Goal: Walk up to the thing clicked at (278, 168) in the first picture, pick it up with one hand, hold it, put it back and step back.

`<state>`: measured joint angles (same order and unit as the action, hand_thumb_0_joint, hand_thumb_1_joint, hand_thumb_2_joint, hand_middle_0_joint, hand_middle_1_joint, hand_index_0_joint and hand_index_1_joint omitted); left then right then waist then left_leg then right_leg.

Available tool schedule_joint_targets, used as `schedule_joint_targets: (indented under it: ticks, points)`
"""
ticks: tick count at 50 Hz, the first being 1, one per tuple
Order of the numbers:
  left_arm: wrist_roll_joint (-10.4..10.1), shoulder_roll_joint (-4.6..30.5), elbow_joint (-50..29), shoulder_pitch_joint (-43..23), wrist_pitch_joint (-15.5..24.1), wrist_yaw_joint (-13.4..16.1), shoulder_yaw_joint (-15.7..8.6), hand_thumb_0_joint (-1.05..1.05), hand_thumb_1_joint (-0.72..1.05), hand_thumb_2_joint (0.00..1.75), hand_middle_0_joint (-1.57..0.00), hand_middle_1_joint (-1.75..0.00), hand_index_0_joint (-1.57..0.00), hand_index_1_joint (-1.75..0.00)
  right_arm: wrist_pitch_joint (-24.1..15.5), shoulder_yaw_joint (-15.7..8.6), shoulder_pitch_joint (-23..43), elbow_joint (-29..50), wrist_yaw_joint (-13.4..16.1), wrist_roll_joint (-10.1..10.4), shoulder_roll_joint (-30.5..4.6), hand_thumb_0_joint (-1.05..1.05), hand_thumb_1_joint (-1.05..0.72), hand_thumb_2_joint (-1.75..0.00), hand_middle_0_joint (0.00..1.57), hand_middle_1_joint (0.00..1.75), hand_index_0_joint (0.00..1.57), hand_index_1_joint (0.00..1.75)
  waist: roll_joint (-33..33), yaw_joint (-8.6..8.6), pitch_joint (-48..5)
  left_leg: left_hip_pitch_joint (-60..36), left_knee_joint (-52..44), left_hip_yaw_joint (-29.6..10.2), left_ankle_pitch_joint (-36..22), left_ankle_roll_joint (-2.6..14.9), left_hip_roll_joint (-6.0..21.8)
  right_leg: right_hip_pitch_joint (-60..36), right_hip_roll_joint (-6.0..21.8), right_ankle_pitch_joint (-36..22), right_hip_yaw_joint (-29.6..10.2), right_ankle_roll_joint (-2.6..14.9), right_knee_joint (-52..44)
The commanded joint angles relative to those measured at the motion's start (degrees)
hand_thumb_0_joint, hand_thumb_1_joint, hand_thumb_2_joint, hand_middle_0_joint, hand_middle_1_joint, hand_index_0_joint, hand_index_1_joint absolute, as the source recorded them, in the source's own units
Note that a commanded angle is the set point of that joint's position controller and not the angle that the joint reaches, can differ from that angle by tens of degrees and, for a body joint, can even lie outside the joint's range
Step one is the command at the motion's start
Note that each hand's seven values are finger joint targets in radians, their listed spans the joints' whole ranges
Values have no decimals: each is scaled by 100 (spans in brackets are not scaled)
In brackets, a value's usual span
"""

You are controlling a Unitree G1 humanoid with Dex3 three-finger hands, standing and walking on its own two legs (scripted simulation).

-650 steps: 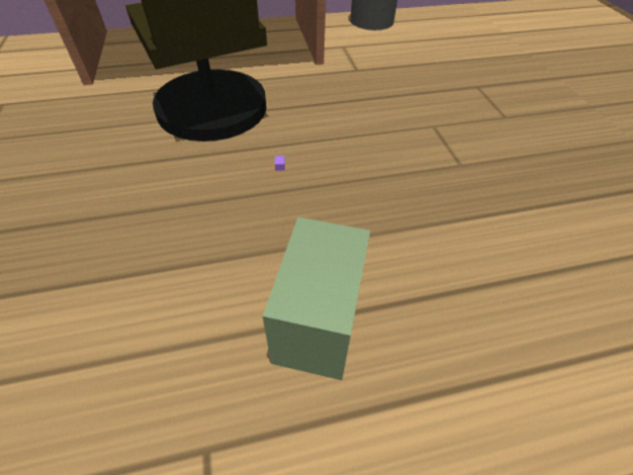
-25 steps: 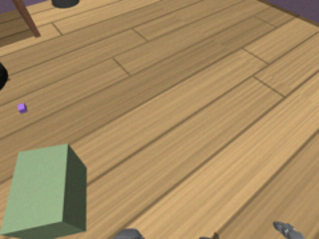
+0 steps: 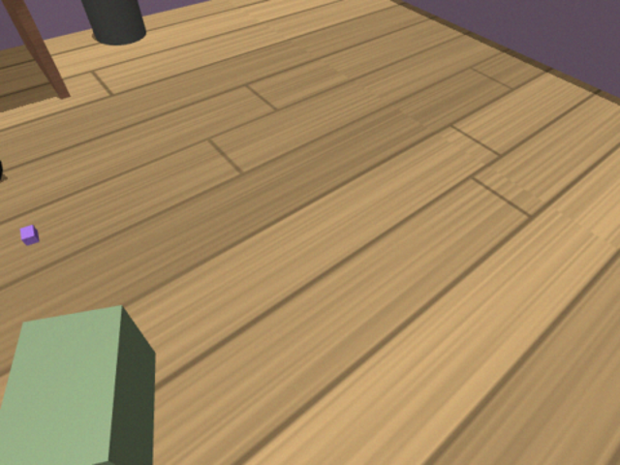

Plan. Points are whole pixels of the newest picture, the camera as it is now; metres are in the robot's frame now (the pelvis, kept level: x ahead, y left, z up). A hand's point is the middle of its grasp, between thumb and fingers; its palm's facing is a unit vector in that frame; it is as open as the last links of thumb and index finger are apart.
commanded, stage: walk up
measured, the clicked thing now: (29, 235) +1.01 +1.10 -0.75
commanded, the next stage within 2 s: stand in 0.50 s
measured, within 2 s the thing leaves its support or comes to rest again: neither
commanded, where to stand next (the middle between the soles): +0.07 -0.01 m, yaw -2 degrees
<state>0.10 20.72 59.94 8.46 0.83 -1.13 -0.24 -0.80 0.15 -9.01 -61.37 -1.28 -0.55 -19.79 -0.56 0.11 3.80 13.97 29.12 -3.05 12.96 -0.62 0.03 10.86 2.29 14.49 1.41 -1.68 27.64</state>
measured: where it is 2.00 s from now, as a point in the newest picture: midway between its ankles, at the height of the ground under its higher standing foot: outside the picture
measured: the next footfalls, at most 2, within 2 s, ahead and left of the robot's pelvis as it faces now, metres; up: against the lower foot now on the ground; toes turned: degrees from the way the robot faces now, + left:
none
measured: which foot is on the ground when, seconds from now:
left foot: down 0.00-1.00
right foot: down 0.00-1.00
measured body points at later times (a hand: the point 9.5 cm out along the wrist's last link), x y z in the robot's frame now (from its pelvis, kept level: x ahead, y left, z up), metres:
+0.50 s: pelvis +0.01 -0.01 +0.01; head +0.02 -0.01 +0.46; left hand +0.10 +0.30 -0.12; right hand +0.11 -0.31 -0.12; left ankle +0.03 +0.13 -0.74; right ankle +0.01 -0.14 -0.74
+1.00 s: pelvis +0.01 -0.01 +0.01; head +0.03 -0.01 +0.46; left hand +0.09 +0.29 -0.12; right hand +0.09 -0.31 -0.12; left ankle +0.03 +0.13 -0.74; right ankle +0.01 -0.14 -0.74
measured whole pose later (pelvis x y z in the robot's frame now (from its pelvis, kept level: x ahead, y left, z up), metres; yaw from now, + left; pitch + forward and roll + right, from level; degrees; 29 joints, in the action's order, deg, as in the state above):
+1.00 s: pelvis +0.01 -0.01 +0.01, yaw -1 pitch -2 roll +0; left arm 0.5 20.5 65.3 5.6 0.7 -0.7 -0.1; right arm -0.4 0.1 -4.9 -66.1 -0.7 -0.5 -20.0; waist 0.1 -0.3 3.3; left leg 8.2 18.6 -2.8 8.6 -1.8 1.2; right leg 5.8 1.3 10.5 1.3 -0.9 18.2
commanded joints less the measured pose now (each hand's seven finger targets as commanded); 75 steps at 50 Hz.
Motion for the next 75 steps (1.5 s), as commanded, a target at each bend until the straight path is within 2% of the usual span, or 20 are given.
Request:
schedule_joint_targets:
  ticks: [1, 3, 11, 15, 20, 23, 25, 26, 29, 31, 39, 46, 51, 54, 56, 60, 62, 64, 70, 75]
  points:
    - [-51, 1282, -144, -297, 146, 123, -288, 0, 90, 90, -20, -30, -20, -30, -211, -274, 455, 269, 150, 62, -1356, 0, -90, -90, 20, 30, 20, 30, 338, 76, -740, -365, -720, -555, -1448, 266, 600, -496, 505, -1032, -423, 361, -628]
    - [-47, 1287, -88, -425, 133, 127, -275, 0, 90, 90, -20, -30, -20, -30, -192, -286, 423, 185, 173, 79, -1332, 0, -90, -90, 20, 30, 20, 30, 241, 25, -824, -474, -734, -475, -1657, 250, 597, -609, 543, -1254, -392, 354, -670]
    - [-30, 1206, 133, -669, 99, 124, -236, 0, 90, 90, -20, -30, -20, -30, -130, -278, 666, 24, 175, 61, -1299, 0, -90, -90, 20, 30, 20, 30, 122, 15, -756, -592, -940, -423, -1567, 220, 608, -682, 567, -1210, -337, 278, -924]
    - [-10, 1231, 201, -768, 87, 120, -252, 0, 90, 90, -20, -30, -20, -30, -111, -268, 725, -20, 164, 46, -1288, 0, -90, -90, 20, 30, 20, 30, 47, -2, -615, -568, -1082, -427, -1362, 198, 613, -628, 554, -963, -343, 260, -1047]
    - [0, 1219, 239, -777, 96, 118, -263, 0, 90, 90, -20, -30, -20, -30, -101, -264, 760, -33, 155, 45, -1271, 0, -90, -90, 20, 30, 20, 30, 52, -15, -644, -687, -1125, -402, -1361, 173, 612, -639, 559, -961, -337, 234, -1138]
    - [14, 1219, 256, -759, 92, 119, -267, 0, 90, 90, -20, -30, -20, -30, -91, -271, 812, -42, 153, 33, -1281, 0, -90, -90, 20, 30, 20, 30, 65, -13, -566, -681, -1173, -392, -1154, 168, 587, -537, 550, -795, -343, 231, -1205]
    - [24, 1221, 255, -742, 116, 133, -244, 0, 90, 90, -20, -30, -20, -30, -95, -260, 842, -45, 151, 28, -1277, 0, -90, -90, 20, 30, 20, 30, 33, -22, -583, -744, -1184, -412, -1279, 144, 687, -534, 588, -844, -452, 242, -1249]
    - [21, 1220, 261, -729, 125, 133, -245, 0, 90, 90, -20, -30, -20, -30, -101, -253, 817, -51, 146, 26, -1269, 0, -90, -90, 20, 30, 20, 30, 75, -30, -549, -673, -1233, -423, -1159, 127, 664, -520, 575, -762, -453, 226, -1279]
    - [27, 1224, 256, -714, 142, 145, -241, 0, 90, 90, -20, -30, -20, -30, -101, -263, 820, -60, 144, 18, -1265, 0, -90, -90, 20, 30, 20, 30, 34, -30, -648, -748, -1215, -394, -1336, 121, 684, -605, 588, -960, -447, 250, -1240]
    - [14, 1237, 279, -637, 141, 140, -235, 0, 90, 90, -20, -30, -20, -30, -91, -258, 803, -89, 142, 28, -1270, 0, -90, -90, 20, 30, 20, 30, 92, -28, -611, -741, -1233, -387, -1139, 125, 668, -575, 584, -794, -481, 246, -1298]
    - [16, 1223, 283, -514, 130, 138, -228, 0, 90, 90, -20, -30, -20, -30, -97, -226, 758, -115, 140, 35, -1229, 0, -90, -90, 20, 30, 20, 30, 140, -9, -649, -799, -1275, -376, -1272, 124, 688, -584, 563, -937, -455, 245, -1249]
    - [14, 1217, 255, -487, 116, 138, -219, 0, 90, 90, -20, -30, -20, -30, -86, -227, 672, -152, 149, 32, -1252, 0, -90, -90, 20, 30, 20, 30, 130, -13, -545, -681, -1300, -365, -1096, 105, 680, -549, 553, -771, -486, 251, -1285]
    - [25, 1237, 230, -474, 119, 134, -225, 0, 90, 90, -20, -30, -20, -30, -97, -213, 669, -119, 149, 34, -1222, 0, -90, -90, 20, 30, 20, 30, 2, 1, -605, -778, -1270, -356, -1288, 112, 698, -582, 557, -980, -466, 264, -1225]
    - [14, 1238, 227, -483, 100, 133, -234, 0, 90, 90, -20, -30, -20, -30, -87, -203, 611, -137, 155, 23, -1245, 0, -90, -90, 20, 30, 20, 30, 90, -1, -459, -680, -1356, -354, -1001, 99, 675, -457, 541, -676, -486, 260, -1281]
    - [21, 1232, 220, -487, 112, 135, -226, 0, 90, 90, -20, -30, -20, -30, -95, -203, 594, -123, 144, 26, -1240, 0, -90, -90, 20, 30, 20, 30, 61, -12, -528, -711, -1316, -368, -1200, 109, 712, -554, 550, -840, -470, 258, -1249]
    - [27, 1238, 189, -500, 102, 125, -238, 0, 90, 90, -20, -30, -20, -30, -96, -201, 584, -109, 155, 32, -1269, 0, -90, -90, 20, 30, 20, 30, 122, -20, -563, -774, -1312, -327, -1098, 108, 700, -508, 567, -847, -514, 265, -1241]
    - [18, 1218, 190, -485, 112, 126, -228, 0, 90, 90, -20, -30, -20, -30, -104, -195, 606, -103, 154, 30, -1280, 0, -90, -90, 20, 30, 20, 30, 125, -2, -581, -802, -1281, -339, -1285, 115, 724, -554, 557, -1022, -500, 256, -1229]
    - [16, 1230, 200, -498, 106, 132, -227, 0, 90, 90, -20, -30, -20, -30, -91, -193, 542, -124, 149, 20, -1260, 0, -90, -90, 20, 30, 20, 30, 31, -39, -405, -667, -1348, -329, -950, 90, 678, -442, 541, -697, -510, 245, -1326]
    - [27, 1225, 185, -480, 99, 130, -217, 0, 90, 90, -20, -30, -20, -30, -72, -201, 533, -103, 139, 11, -1254, 0, -90, -90, 20, 30, 20, 30, 31, -35, -411, -601, -1326, -319, -740, 101, 653, -423, 547, -428, -526, 260, -1379]
    - [12, 1255, 163, -444, 98, 125, -233, 0, 90, 90, -20, -30, -20, -30, -100, -194, 511, -115, 148, 10, -1271, 0, -90, -90, 20, 30, 20, 30, 158, -9, -605, -730, -1302, -329, -1122, 111, 703, -575, 554, -871, -516, 287, -1243]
